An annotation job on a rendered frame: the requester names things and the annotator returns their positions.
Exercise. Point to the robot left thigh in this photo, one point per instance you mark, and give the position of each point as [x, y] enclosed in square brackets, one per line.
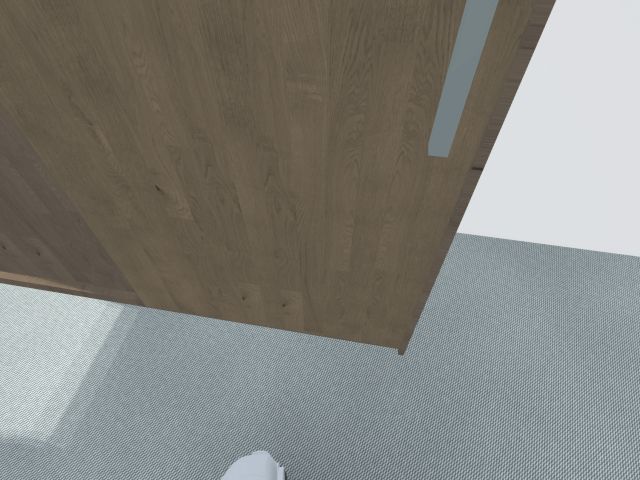
[255, 467]

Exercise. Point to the handle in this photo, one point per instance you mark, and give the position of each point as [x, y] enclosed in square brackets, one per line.
[474, 27]

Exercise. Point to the wardrobe door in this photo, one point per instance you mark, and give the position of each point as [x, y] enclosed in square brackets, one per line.
[259, 161]
[41, 232]

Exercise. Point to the left robot shin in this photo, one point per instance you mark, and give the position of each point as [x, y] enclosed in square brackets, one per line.
[262, 453]

